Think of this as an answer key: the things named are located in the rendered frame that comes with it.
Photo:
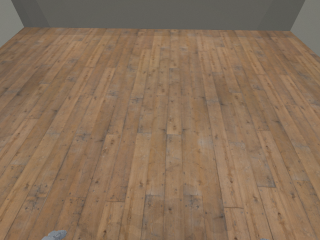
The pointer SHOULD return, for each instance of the left robot hand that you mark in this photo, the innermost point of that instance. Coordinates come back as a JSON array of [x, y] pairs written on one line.
[[55, 235]]

